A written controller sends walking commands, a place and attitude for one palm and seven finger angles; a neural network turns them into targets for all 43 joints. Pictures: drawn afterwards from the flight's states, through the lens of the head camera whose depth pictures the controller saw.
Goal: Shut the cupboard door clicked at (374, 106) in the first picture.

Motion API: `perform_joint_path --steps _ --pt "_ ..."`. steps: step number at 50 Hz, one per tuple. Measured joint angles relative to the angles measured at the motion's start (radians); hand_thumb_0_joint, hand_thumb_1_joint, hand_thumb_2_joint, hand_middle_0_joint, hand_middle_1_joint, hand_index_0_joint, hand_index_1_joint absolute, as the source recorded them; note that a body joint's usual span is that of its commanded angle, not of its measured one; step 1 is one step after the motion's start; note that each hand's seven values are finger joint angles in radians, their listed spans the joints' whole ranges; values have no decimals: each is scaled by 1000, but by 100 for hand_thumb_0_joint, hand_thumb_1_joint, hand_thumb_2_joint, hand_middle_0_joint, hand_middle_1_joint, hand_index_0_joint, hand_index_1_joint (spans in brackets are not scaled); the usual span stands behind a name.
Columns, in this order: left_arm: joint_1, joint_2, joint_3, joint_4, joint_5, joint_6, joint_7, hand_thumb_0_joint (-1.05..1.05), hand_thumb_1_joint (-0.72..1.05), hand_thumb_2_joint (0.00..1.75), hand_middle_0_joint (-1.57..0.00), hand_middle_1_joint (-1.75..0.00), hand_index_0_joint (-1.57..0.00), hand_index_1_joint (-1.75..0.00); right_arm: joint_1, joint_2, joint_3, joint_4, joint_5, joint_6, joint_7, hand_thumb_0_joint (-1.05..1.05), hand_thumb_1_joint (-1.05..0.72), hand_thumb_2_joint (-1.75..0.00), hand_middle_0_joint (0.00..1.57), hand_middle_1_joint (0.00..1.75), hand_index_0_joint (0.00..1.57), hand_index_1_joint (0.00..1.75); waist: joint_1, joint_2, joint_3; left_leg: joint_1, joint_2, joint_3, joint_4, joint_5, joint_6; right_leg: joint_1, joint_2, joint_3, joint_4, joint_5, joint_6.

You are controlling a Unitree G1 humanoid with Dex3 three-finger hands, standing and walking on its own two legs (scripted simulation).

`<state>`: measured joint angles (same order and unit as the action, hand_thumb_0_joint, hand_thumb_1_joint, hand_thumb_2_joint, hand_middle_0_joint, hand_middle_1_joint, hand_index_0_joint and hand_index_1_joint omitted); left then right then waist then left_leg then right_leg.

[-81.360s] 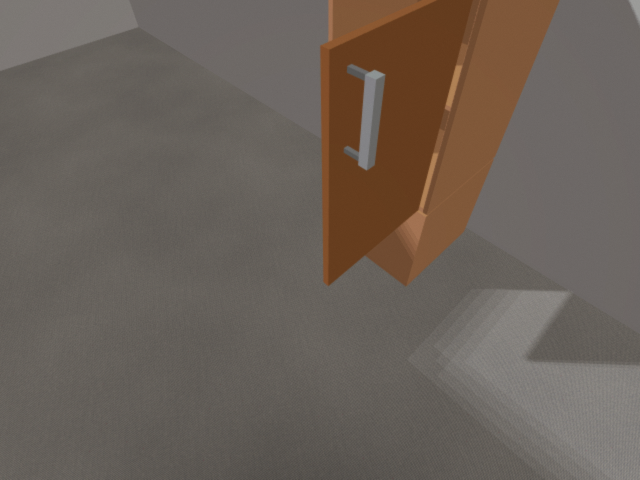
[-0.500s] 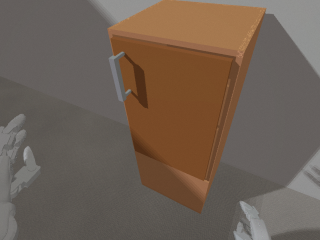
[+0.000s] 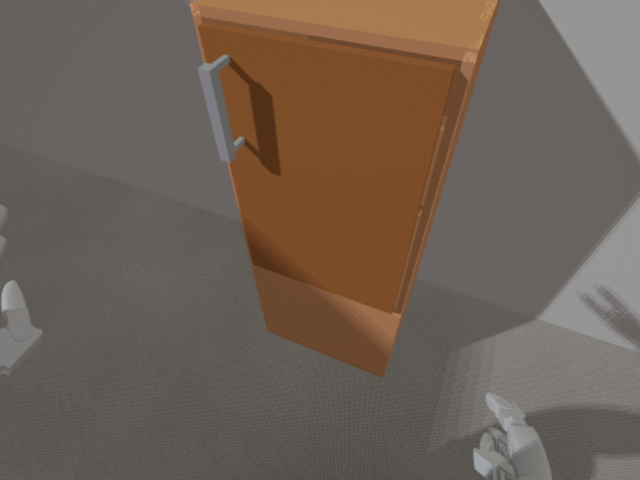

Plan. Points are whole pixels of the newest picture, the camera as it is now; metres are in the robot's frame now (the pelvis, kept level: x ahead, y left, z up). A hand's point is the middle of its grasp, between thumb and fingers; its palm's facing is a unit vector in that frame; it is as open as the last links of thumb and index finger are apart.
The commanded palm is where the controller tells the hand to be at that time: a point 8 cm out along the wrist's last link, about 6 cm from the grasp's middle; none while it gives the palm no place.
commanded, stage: step back with the hand held close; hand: left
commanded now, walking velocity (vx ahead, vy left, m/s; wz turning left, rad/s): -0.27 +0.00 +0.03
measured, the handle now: (225, 111) +0.63 +0.20 +0.13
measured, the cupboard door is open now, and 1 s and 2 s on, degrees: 0 0 0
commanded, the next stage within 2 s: stop stepping back and stand still in 0.60 s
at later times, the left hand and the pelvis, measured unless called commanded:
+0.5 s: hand out of the picture +0.10 +0.26 +0.18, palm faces +0.51 -0.72 -0.46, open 7.4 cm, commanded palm +0.02 +0.30 +0.18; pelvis -0.09 -0.02 -0.01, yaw +5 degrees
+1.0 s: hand out of the picture -0.13 +0.28 +0.20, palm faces +0.64 -0.66 -0.40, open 7.4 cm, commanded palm -0.17 +0.30 +0.18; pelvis -0.26 -0.01 -0.03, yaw +9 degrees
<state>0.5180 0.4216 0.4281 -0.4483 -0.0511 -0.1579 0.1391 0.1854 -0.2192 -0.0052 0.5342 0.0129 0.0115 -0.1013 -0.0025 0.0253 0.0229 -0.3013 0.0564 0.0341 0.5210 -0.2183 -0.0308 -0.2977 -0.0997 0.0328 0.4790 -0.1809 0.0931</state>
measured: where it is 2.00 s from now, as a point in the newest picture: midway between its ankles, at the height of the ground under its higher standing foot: outside the picture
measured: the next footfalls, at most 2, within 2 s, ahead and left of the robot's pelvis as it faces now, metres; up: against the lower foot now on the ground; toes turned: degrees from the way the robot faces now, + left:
right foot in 0.90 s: -0.13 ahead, -0.10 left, +0.00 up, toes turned +9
left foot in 1.10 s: -0.28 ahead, +0.13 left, +0.01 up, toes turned +13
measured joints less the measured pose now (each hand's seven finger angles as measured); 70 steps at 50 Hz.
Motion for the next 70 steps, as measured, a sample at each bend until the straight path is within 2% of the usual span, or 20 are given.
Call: perform_joint_path --steps 14,27,33,37,39,41,43,44,45,46,48,49,51,54,55,57,59,62,65,70 --pt "-14 -35 -11 10 25 -96 32 2 89 90 -21 -30 -22 -30 72 -11 3 61 -6 -88 -1 1 -90 -90 20 30 20 30 2 9 -13 -111 6 -65 75 -9 8 -66 39 -12 32 28 -29" --pt "-30 20 24 -4 29 -154 31 2 89 90 -21 -30 -22 -30 60 0 -5 70 -7 -136 15 1 -90 -90 20 30 20 30 -29 -13 10 -185 -4 -73 100 -19 22 -124 77 51 65 54 -39" --pt "-29 -7 21 -24 29 -162 30 1 89 90 -22 -30 -22 -30 32 -17 -15 80 -16 -135 25 1 -90 -90 20 30 20 30 -4 -9 19 -255 -11 -73 172 -168 21 -178 75 58 95 6 -38" --pt "-54 -12 27 -67 18 -158 28 2 89 90 -21 -30 -22 -30 2 -24 -16 87 -25 -126 20 1 -90 -90 20 30 20 30 23 -10 41 -288 -12 -75 197 -150 24 -241 60 36 160 -120 -46" --pt "-97 15 38 -76 10 -143 19 2 89 90 -21 -30 -22 -30 0 -6 -23 79 -32 -135 14 1 -90 -90 20 30 20 30 9 1 58 -298 10 -79 191 -72 26 -289 92 22 362 -270 -53" --pt "-159 57 41 -70 7 -123 2 2 89 90 -22 -30 -22 -30 16 28 -40 82 -28 -150 24 1 -91 -90 20 30 20 30 -30 22 69 -303 45 -87 159 32 32 -277 150 -21 633 -337 -57" --pt "-172 90 51 -69 0 -121 -8 2 89 90 -22 -30 -22 -30 42 58 -42 91 -13 -155 46 1 -91 -90 20 30 20 30 -59 14 50 -313 67 -53 122 47 13 -183 178 -84 663 -382 -82" --pt "-148 106 66 -78 -7 -118 -6 2 89 90 -22 -30 -22 -30 57 67 -36 87 -8 -151 53 1 -90 -90 20 30 20 30 -66 -2 27 -334 65 -22 128 -7 -1 -120 178 -106 574 -413 -109" --pt "-108 129 96 -103 -13 -109 -4 2 89 90 -22 -30 -22 -30 70 76 -27 80 -5 -145 58 1 -90 -90 20 30 20 30 -57 -47 -5 -382 39 14 211 -107 -23 -76 157 -81 436 -463 -147" --pt "-81 128 116 -127 -11 -104 -6 2 89 90 -22 -30 -22 -30 66 68 -22 87 -9 -135 63 1 -90 -90 20 30 20 30 -35 -68 -14 -439 11 1 397 -163 -34 -111 136 -56 425 -372 -166" --pt "-67 92 103 -140 -8 -87 -21 1 89 90 -22 -30 -22 -30 59 43 -16 148 -26 -108 64 1 -90 -90 20 30 20 30 4 -70 -32 -482 -36 -32 759 -161 -40 -156 114 -40 449 -257 -153" --pt "-72 70 87 -126 -3 -81 -26 1 88 90 -22 -30 -22 -30 64 37 -10 177 -30 -94 56 1 -90 -90 20 30 20 30 22 -73 -50 -450 -46 -28 830 -156 -31 -156 106 -33 421 -229 -143" --pt "-82 23 58 -68 5 -74 -18 1 88 90 -22 -30 -22 -30 91 33 3 204 -29 -87 35 1 -91 -90 20 30 20 30 49 -81 -92 -312 -46 -1 732 -202 -2 -145 89 -22 325 -199 -127" --pt "-107 -34 27 10 20 -42 23 1 88 90 -21 -30 -22 -30 129 14 18 178 -27 -121 13 2 -90 -90 20 30 20 30 60 -77 -133 -28 -42 25 276 -287 48 -150 75 -16 213 -205 -115" --pt "-127 -47 18 21 22 -33 35 1 89 90 -21 -30 -21 -30 132 -1 17 151 -27 -138 8 2 -90 -90 20 30 20 30 46 -56 -129 27 -32 8 144 -275 66 -176 87 -13 237 -239 -109" --pt "-166 -55 9 52 29 -32 48 1 89 90 -21 -30 -21 -30 102 1 12 131 -21 -155 7 1 -90 -90 20 30 20 30 24 -59 -74 17 -36 16 114 -113 70 -231 97 4 431 -253 -92" --pt "-135 -49 5 63 33 -34 40 1 89 90 -21 -30 -21 -30 86 17 13 125 -15 -157 27 1 -90 -90 20 30 20 30 6 -58 -65 22 -22 30 91 -70 70 -277 117 -9 629 -211 -87" --pt "-50 -44 -21 20 38 -25 30 2 89 90 -21 -30 -21 -30 92 43 19 118 -12 -150 48 1 -90 -90 20 30 21 30 -17 -55 -83 38 13 45 16 -39 66 -281 123 -61 718 -139 -86" --pt "4 -32 -41 -35 44 -24 25 2 89 90 -21 -30 -21 -30 107 60 25 115 -22 -135 43 1 -90 -90 20 30 21 30 -16 -50 -97 54 46 58 -60 -29 51 -207 118 -115 585 -136 -94" --pt "2 27 -9 -42 29 -23 39 2 89 90 -21 -30 -21 -30 116 62 31 98 -35 -113 22 1 -90 -90 20 30 21 30 -26 -18 -109 25 76 57 -80 -48 44 43 136 -203 176 -251 -126"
